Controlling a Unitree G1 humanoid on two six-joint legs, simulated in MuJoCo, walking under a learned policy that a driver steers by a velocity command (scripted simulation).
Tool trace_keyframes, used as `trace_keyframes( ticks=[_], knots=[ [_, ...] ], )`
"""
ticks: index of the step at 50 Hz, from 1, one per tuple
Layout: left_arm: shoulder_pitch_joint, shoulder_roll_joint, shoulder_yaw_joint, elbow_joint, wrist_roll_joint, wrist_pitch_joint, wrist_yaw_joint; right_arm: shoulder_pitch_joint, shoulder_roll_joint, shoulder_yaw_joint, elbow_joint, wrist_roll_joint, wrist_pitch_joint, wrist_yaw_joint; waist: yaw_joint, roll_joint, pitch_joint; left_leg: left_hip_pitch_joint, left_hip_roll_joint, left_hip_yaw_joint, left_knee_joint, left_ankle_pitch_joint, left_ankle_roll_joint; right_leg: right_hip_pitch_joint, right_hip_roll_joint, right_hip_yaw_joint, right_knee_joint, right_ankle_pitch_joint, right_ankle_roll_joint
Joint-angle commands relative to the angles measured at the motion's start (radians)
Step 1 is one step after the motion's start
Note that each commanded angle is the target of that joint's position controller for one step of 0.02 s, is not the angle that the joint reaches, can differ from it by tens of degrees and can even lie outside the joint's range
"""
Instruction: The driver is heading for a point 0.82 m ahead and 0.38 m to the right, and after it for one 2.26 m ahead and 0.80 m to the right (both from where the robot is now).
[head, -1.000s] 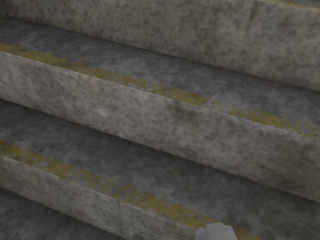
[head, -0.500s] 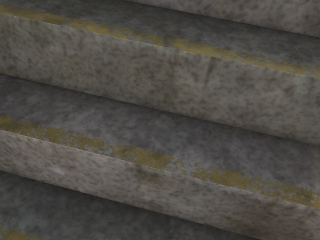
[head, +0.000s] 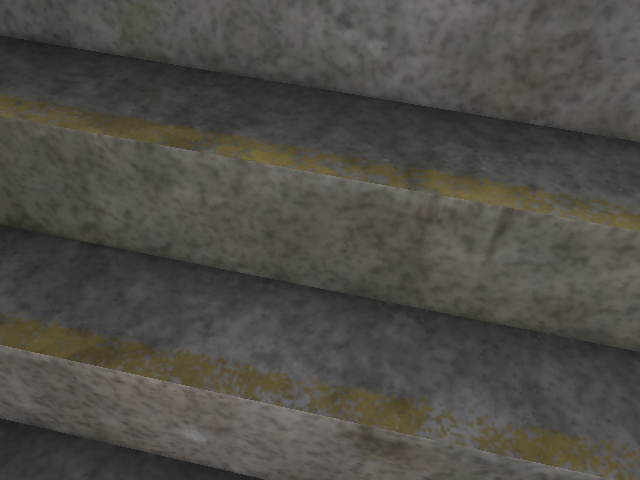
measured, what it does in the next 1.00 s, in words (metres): climbs, turning right: right foot 0.23 m higher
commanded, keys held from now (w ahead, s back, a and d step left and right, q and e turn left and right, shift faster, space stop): w+e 1.00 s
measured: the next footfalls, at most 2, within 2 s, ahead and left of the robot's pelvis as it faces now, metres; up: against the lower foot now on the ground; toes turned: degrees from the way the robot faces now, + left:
right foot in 0.52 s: +0.30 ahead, -0.11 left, +0.23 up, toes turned -23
left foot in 1.20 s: +0.59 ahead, -0.04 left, +0.47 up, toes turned -32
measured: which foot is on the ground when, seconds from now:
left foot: down 0.00-0.58, up 0.60-1.00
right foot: up 0.00-0.50, down 0.52-1.00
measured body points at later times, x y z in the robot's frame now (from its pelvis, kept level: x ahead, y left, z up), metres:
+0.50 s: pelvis +0.14 +0.00 +0.07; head +0.16 +0.04 +0.52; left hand +0.40 +0.10 -0.03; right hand -0.02 -0.17 -0.06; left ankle +0.05 +0.07 -0.68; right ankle +0.23 -0.11 -0.41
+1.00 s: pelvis +0.30 -0.05 +0.27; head +0.28 -0.07 +0.72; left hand +0.41 +0.14 +0.13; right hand +0.43 -0.25 +0.18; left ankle +0.40 +0.03 -0.07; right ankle +0.26 -0.09 -0.45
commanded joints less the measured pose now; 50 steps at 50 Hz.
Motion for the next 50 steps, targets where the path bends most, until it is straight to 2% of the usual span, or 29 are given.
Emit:
trace_keyframes(
  ticks=[1,3,7,11,14,16,18,20,22,23,24,25,26,27,28,29,30,31,32,33,34,36,39,40,41,43,44,47,50],
  knots=[
    [-0.055,0.032,0.008,-0.102,-0.025,-0.001,0.002,-0.012,-0.140,-0.041,-0.032,0.008,-0.091,-0.019,0.034,0.095,0.110,0.273,0.309,-0.624,-0.600,-0.234,-0.044,-0.325,0.004,0.077,0.022,0.100,-0.040],
    [-0.054,0.012,0.012,-0.102,-0.036,0.010,0.013,0.033,-0.120,-0.047,-0.008,0.001,-0.093,-0.024,0.024,0.110,0.125,0.360,0.308,-0.525,-0.601,-0.122,-0.040,-0.371,0.013,0.088,-0.006,0.086,-0.060],
    [-0.045,-0.024,0.015,-0.079,-0.031,0.020,0.019,0.055,-0.076,-0.040,0.001,-0.006,-0.087,-0.049,0.020,0.103,0.134,0.378,0.335,-0.346,-0.648,0.011,-0.038,-0.441,0.036,0.057,0.097,0.087,-0.066],
    [-0.119,-0.082,0.005,-0.096,-0.028,0.030,0.015,0.042,-0.085,-0.032,0.039,-0.005,-0.099,-0.033,0.034,0.077,0.178,0.421,0.328,-0.215,-0.657,0.019,-0.056,-0.642,0.030,0.049,0.288,0.045,-0.083],
    [-0.130,-0.109,-0.011,-0.112,-0.037,0.032,0.026,0.038,-0.073,-0.015,0.046,-0.012,-0.107,-0.019,0.043,0.121,0.188,0.482,0.340,-0.163,-0.674,0.125,-0.065,-0.797,0.023,0.061,0.475,-0.032,-0.105],
    [-0.179,-0.094,-0.016,-0.142,-0.039,0.036,0.038,0.009,-0.082,-0.009,0.038,-0.008,-0.110,-0.018,0.054,0.078,0.221,0.413,0.310,-0.066,-0.716,0.187,-0.093,-0.774,0.009,0.024,0.355,-0.036,-0.094],
    [-0.221,-0.072,-0.016,-0.171,-0.049,0.048,0.041,-0.007,-0.085,0.000,0.038,0.010,-0.115,-0.026,0.068,0.098,0.237,0.339,0.269,0.020,-0.759,0.270,-0.099,-0.682,-0.001,-0.039,0.214,0.008,-0.091],
    [-0.299,-0.082,-0.038,-0.214,-0.060,0.072,0.050,0.091,-0.099,-0.002,0.085,0.024,-0.109,-0.040,0.047,0.160,0.243,0.396,0.242,0.048,-0.848,0.342,-0.106,-0.679,-0.037,-0.136,0.092,-0.075,-0.099],
    [-0.285,-0.070,-0.037,-0.234,-0.064,0.091,0.053,0.148,-0.133,-0.016,0.123,0.015,-0.099,-0.042,0.057,0.221,0.184,0.621,0.240,0.062,-0.845,0.521,-0.076,-0.729,-0.067,-0.145,0.045,-0.195,-0.137],
    [-0.272,-0.094,-0.070,-0.218,-0.106,0.101,0.047,0.127,-0.177,-0.018,0.121,0.044,-0.089,-0.053,0.062,0.293,0.147,0.630,0.263,0.132,-0.953,0.818,-0.023,-0.578,-0.108,-0.241,-0.163,-0.387,-0.182],
    [-0.243,-0.079,-0.080,-0.187,-0.129,0.113,0.051,0.089,-0.135,0.003,0.107,0.075,-0.074,-0.064,0.107,0.235,0.130,0.550,0.201,0.203,-0.898,1.198,-0.004,-0.326,-0.056,-0.310,-0.353,-0.487,-0.212],
    [-0.182,-0.029,-0.088,-0.172,-0.165,0.118,0.057,0.094,-0.162,0.007,0.098,0.096,-0.071,-0.076,0.156,0.233,0.090,0.450,0.214,0.187,-0.822,1.690,0.046,-0.054,0.038,-0.389,-0.581,-0.642,-0.204],
    [-0.036,-0.009,-0.071,-0.115,-0.155,0.116,0.052,0.135,-0.204,0.005,0.068,0.127,-0.063,-0.092,0.154,0.225,-0.003,0.497,0.299,0.164,-0.625,2.220,0.102,0.100,0.163,-0.498,-0.602,-0.802,-0.201],
    [0.088,-0.013,-0.076,-0.067,-0.129,0.103,0.050,0.139,-0.231,0.014,0.032,0.146,-0.064,-0.084,0.160,0.322,-0.142,0.486,0.333,0.126,-0.392,2.377,0.112,0.277,0.134,-0.385,-0.628,-0.775,-0.251],
    [0.223,0.048,-0.056,-0.035,-0.115,0.102,0.044,0.094,-0.322,-0.008,-0.025,0.149,-0.086,-0.047,0.225,0.303,-0.297,0.294,0.318,0.054,-0.167,2.237,0.120,0.567,0.108,-0.167,-0.718,-0.665,-0.279],
    [0.363,0.111,-0.021,-0.013,-0.092,0.115,0.051,-0.058,-0.441,-0.047,-0.095,0.131,-0.109,-0.004,0.299,0.268,-0.371,0.229,0.265,0.038,-0.001,1.811,0.158,0.636,0.097,0.062,-0.976,-0.743,-0.242],
    [0.256,0.235,0.032,0.015,-0.051,0.131,0.060,-0.220,-0.350,-0.039,-0.171,0.064,-0.110,0.039,0.246,-0.111,-0.313,-0.098,0.031,-0.018,0.345,0.751,0.118,0.674,-0.045,0.558,-1.324,-1.026,-0.285],
    [0.152,0.232,0.065,-0.021,-0.004,0.135,0.063,-0.335,-0.262,-0.029,-0.230,-0.005,-0.103,0.067,0.225,-0.023,-0.293,-0.232,-0.057,-0.257,0.885,0.555,0.085,0.554,-0.161,0.911,-1.570,-1.252,-0.291],
    [0.042,0.184,0.050,-0.005,0.000,0.118,0.072,-0.445,-0.146,-0.003,-0.316,-0.036,-0.082,0.072,0.170,0.027,-0.150,-0.327,-0.065,-0.301,1.134,0.604,0.072,0.364,-0.185,0.837,-1.556,-1.153,-0.235],
    [0.004,0.121,0.029,0.045,0.002,0.090,0.074,-0.426,-0.063,0.021,-0.365,-0.042,-0.061,0.068,0.072,0.087,0.035,-0.378,-0.064,-0.275,1.185,0.629,0.058,0.145,-0.182,0.745,-1.527,-1.084,-0.177],
    [-0.006,0.062,0.011,0.104,0.000,0.063,0.068,-0.404,0.005,0.044,-0.392,-0.051,-0.045,0.054,-0.002,0.147,0.127,-0.433,-0.045,-0.265,1.186,0.640,0.060,0.024,-0.156,0.611,-1.474,-0.972,-0.141],
    [-0.034,-0.001,-0.018,0.149,-0.018,0.025,0.031,-0.256,0.025,0.067,-0.359,-0.031,-0.021,0.026,-0.078,0.088,0.143,-0.495,-0.037,-0.253,1.245,0.595,0.061,0.009,-0.101,0.408,-1.450,-0.787,-0.101],
    [0.047,0.039,-0.018,0.176,-0.054,-0.030,0.001,-0.265,0.011,0.081,-0.328,-0.016,0.019,-0.017,-0.059,0.081,0.171,-0.565,0.009,-0.205,1.118,0.624,0.023,0.036,-0.063,0.224,-1.440,-0.558,-0.082],
    [0.072,0.062,-0.010,0.160,-0.047,-0.050,-0.002,-0.346,-0.007,0.084,-0.362,-0.022,0.017,-0.022,-0.030,0.081,0.172,-0.545,0.009,-0.156,1.041,0.625,0.011,0.005,-0.061,0.229,-1.493,-0.544,-0.094],
    [0.107,0.034,-0.013,0.168,-0.037,-0.055,-0.001,-0.365,-0.003,0.081,-0.349,-0.009,0.019,-0.030,-0.012,0.023,0.124,-0.576,-0.003,-0.132,1.191,0.635,0.007,0.053,-0.080,0.277,-1.483,-0.518,-0.144],
    [0.188,0.046,-0.002,0.174,-0.044,-0.061,0.004,-0.438,0.011,0.081,-0.378,-0.011,0.013,-0.038,0.042,-0.044,0.100,-0.749,0.010,-0.141,1.336,0.583,0.005,0.222,-0.118,0.391,-1.540,-0.537,-0.152],
    [0.219,0.056,0.007,0.184,-0.043,-0.059,0.004,-0.491,0.027,0.087,-0.398,-0.013,0.003,-0.036,0.077,-0.068,0.089,-0.863,0.006,-0.152,1.446,0.527,0.013,0.333,-0.138,0.447,-1.573,-0.541,-0.165],
    [0.349,0.080,0.028,0.203,-0.040,-0.071,0.020,-0.684,0.052,0.106,-0.477,-0.028,-0.019,-0.020,0.173,-0.010,0.141,-1.143,0.037,-0.166,1.508,0.373,0.009,0.608,-0.187,0.562,-1.658,-0.538,-0.163],
    [0.378,0.069,0.034,0.196,-0.043,-0.084,0.038,-0.783,0.067,0.114,-0.520,-0.007,-0.015,-0.004,0.187,0.014,0.144,-1.168,0.048,-0.142,1.436,0.310,0.007,0.656,-0.188,0.523,-1.708,-0.460,-0.163]
  ],
)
